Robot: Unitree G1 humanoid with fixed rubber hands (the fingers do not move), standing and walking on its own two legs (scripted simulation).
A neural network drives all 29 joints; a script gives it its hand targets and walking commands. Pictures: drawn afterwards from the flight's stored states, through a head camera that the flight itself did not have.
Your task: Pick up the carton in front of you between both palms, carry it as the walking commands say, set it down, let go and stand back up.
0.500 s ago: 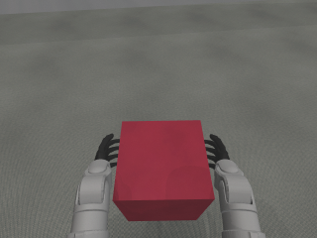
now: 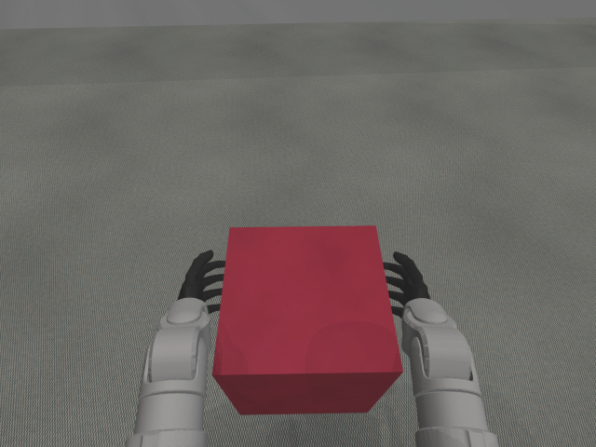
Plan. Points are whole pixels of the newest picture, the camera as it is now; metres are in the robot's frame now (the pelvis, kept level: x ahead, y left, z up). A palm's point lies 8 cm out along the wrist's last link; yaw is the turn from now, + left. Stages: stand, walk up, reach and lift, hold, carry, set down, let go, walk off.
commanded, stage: carry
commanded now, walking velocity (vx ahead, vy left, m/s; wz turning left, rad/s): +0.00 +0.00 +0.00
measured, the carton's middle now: (303, 326) +0.31 +0.00 -0.04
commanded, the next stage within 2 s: hold in 1.30 s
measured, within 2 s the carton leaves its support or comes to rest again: neither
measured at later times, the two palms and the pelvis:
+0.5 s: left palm (185, 347) +0.24 +0.15 +0.04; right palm (423, 348) +0.24 -0.15 +0.03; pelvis -0.05 +0.00 -0.01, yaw +0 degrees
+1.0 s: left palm (174, 369) +0.21 +0.16 +0.04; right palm (422, 368) +0.21 -0.14 +0.03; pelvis -0.08 +0.01 -0.01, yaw +0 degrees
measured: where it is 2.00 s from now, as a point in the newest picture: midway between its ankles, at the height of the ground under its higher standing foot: outside the picture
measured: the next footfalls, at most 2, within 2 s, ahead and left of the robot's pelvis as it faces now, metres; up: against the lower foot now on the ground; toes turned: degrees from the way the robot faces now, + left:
none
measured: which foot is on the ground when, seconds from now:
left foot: down 0.00-1.00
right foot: down 0.00-1.00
